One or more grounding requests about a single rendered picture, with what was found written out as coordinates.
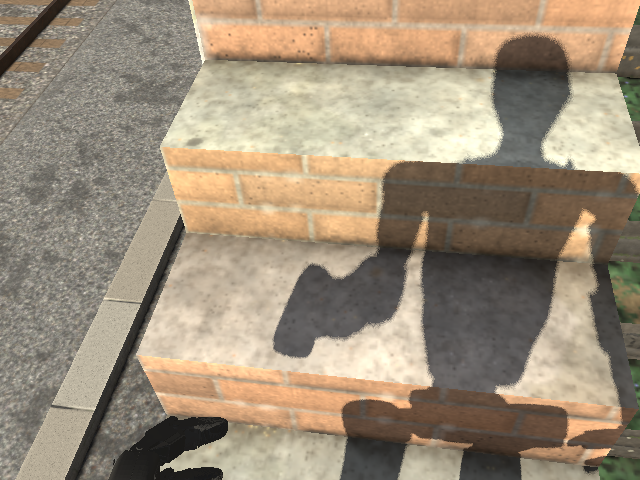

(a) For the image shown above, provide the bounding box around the robot left hand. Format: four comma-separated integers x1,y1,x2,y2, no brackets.
108,416,228,480

